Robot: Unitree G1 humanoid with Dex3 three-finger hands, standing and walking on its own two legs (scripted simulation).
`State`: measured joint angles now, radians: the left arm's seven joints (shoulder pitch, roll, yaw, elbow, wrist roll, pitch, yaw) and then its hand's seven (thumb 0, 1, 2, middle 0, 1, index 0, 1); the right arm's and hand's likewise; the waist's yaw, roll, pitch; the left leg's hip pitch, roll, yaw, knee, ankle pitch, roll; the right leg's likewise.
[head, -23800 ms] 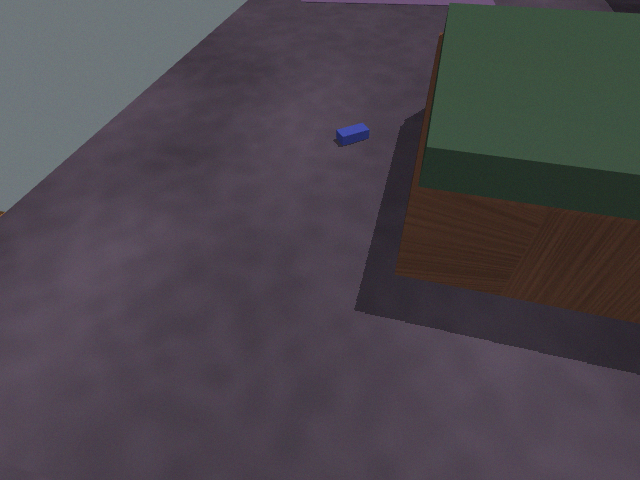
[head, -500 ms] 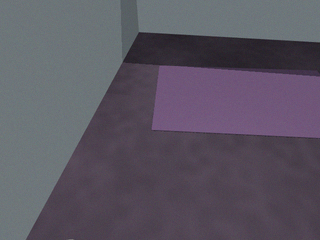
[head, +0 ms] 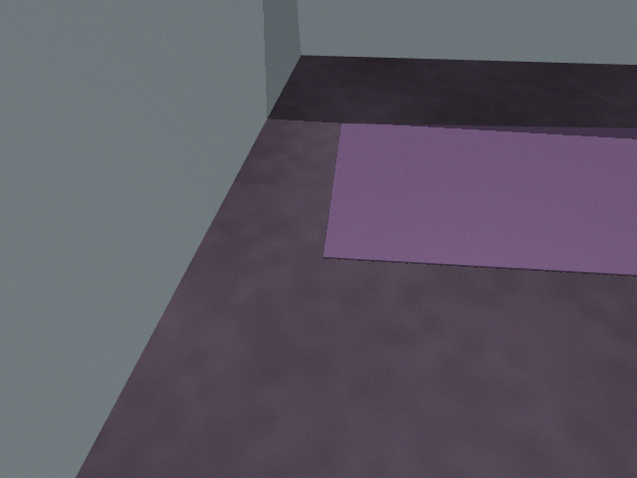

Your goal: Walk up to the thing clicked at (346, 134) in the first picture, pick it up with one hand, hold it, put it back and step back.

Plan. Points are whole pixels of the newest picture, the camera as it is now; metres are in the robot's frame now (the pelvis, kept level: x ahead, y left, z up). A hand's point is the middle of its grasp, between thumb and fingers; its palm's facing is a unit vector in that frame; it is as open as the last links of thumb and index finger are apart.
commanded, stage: stand
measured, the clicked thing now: out of the picture -1.30 -0.50 -0.75
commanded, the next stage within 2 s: walk up in 0.74 s
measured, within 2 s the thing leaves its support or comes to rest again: neither
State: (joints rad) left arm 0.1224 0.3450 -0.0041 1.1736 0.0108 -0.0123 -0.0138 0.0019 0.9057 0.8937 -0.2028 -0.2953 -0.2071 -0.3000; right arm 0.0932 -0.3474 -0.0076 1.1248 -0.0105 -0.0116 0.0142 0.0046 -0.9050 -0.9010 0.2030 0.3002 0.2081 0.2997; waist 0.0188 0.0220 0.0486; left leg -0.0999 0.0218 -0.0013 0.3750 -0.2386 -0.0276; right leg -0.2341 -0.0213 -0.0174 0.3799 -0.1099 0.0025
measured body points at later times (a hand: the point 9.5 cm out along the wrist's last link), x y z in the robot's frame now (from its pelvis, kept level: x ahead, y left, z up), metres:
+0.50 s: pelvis +0.02 -0.01 +0.00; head +0.03 -0.01 +0.45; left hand +0.13 +0.29 -0.12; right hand +0.10 -0.31 -0.13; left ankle -0.02 +0.14 -0.74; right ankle +0.06 -0.12 -0.74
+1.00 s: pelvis +0.00 +0.05 -0.01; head +0.06 +0.04 +0.43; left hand +0.14 +0.34 -0.15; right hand +0.04 -0.30 -0.11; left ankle +0.03 +0.14 -0.75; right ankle +0.06 -0.12 -0.74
